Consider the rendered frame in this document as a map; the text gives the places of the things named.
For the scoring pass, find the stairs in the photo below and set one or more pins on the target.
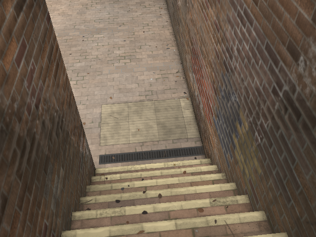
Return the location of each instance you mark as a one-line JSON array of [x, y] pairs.
[[187, 198]]

